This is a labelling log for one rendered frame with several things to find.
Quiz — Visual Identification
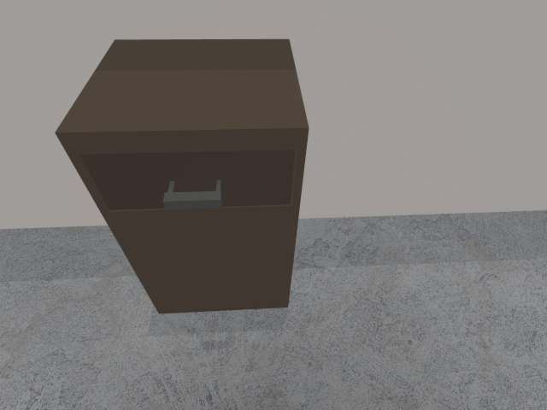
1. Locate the handle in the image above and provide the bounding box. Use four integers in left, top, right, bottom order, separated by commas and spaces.
163, 180, 222, 210

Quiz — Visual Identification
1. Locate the drawer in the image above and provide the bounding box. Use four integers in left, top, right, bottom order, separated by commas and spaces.
80, 148, 295, 210

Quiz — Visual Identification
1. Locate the cabinet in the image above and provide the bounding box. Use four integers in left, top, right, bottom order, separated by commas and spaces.
55, 39, 309, 313

